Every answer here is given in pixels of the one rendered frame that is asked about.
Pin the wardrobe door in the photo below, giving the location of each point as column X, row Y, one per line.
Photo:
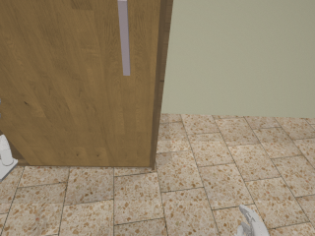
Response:
column 14, row 151
column 64, row 98

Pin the left robot hand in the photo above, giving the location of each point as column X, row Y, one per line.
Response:
column 7, row 162

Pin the right robot hand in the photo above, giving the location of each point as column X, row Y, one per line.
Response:
column 256, row 227

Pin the handle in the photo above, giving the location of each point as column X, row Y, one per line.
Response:
column 124, row 36

